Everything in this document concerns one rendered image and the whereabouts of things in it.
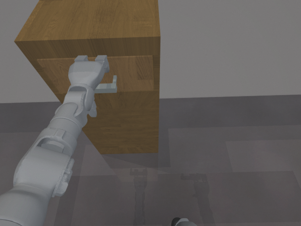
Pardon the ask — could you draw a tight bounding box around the robot left forearm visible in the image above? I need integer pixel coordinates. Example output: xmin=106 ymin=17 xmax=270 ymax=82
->
xmin=13 ymin=83 xmax=95 ymax=186

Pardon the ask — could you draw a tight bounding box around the handle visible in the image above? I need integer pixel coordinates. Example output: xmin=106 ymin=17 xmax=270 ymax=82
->
xmin=94 ymin=75 xmax=117 ymax=93

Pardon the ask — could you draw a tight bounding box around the drawer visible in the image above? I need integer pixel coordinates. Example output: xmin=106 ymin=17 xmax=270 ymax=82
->
xmin=37 ymin=55 xmax=153 ymax=93

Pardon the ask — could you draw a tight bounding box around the robot left upper arm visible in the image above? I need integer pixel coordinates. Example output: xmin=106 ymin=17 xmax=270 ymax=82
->
xmin=0 ymin=146 xmax=75 ymax=226

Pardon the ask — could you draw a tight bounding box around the right robot shin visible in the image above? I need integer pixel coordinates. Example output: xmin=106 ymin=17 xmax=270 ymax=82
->
xmin=176 ymin=218 xmax=189 ymax=225

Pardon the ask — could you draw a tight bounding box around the left robot hand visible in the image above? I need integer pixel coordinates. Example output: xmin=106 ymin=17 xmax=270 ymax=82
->
xmin=68 ymin=55 xmax=110 ymax=117

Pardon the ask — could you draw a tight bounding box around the cabinet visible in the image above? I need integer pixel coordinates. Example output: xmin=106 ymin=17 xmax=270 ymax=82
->
xmin=14 ymin=0 xmax=160 ymax=154

